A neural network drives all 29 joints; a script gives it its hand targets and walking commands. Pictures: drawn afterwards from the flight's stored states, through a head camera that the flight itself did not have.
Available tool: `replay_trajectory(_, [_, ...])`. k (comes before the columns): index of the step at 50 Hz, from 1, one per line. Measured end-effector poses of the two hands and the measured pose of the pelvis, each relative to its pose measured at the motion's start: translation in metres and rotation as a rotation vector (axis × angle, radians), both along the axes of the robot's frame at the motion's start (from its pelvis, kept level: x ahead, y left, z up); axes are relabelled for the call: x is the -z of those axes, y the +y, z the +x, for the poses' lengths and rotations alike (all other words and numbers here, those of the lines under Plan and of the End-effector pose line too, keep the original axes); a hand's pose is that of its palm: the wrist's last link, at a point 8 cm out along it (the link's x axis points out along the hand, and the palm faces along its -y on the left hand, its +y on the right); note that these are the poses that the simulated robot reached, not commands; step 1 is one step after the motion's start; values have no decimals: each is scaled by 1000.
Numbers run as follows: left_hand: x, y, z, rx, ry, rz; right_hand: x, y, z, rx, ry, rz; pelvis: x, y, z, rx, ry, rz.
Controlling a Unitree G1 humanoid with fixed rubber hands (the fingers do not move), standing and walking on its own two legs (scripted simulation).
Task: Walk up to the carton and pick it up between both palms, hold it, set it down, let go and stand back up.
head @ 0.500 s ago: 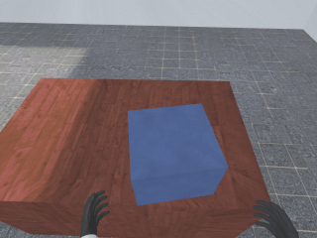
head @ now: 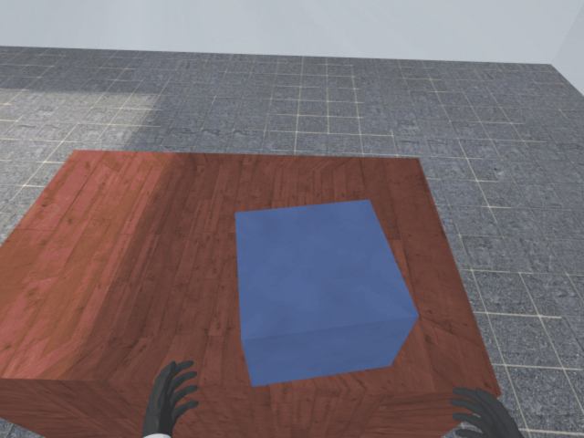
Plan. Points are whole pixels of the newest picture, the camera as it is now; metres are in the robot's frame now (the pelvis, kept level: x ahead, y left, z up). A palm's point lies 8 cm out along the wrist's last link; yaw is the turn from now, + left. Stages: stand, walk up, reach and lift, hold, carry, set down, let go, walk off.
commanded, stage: set down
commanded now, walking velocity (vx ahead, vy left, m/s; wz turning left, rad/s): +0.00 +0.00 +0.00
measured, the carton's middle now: (312, 289) +0.42 +0.05 -0.11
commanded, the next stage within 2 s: let go in 0.78 s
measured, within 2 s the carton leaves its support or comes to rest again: neither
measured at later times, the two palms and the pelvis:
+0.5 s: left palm (151, 425) +0.15 +0.24 -0.07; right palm out of the picture +0.17 -0.21 -0.07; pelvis +0.01 +0.00 +0.01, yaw +0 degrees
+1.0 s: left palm (152, 422) +0.15 +0.24 -0.07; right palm out of the picture +0.16 -0.21 -0.08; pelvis +0.01 +0.00 +0.01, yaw +0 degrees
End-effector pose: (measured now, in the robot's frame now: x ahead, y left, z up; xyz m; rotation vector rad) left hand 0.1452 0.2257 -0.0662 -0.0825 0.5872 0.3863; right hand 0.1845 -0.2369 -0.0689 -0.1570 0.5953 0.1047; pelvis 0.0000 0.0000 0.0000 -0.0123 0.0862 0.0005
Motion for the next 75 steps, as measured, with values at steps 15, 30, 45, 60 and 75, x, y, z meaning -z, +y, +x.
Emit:
replay_trajectory(15, [6, 7, -2, 70, 106, -8, 6, 15, -7, 3, 65, -47, -5, 1, 5, -1, -29, -2])
replay_trajectory(30, [7, 13, -2, 147, 193, -14, 7, 32, -18, 32, 103, -77, -10, 4, 7, -3, -72, -5])
replay_trajectory(45, [7, 17, 2, 191, 253, -7, 9, 34, -22, 66, 130, -95, -11, 3, 9, -3, -75, -4])
replay_trajectory(60, [4, 15, 3, 208, 270, 10, 8, 28, -22, 94, 134, -95, -11, 1, 8, -3, -84, -2])
replay_trajectory(75, [39, 51, -64, 190, 489, 81, 19, -17, -66, 114, 383, -249, -11, 1, 0, -3, -95, -2])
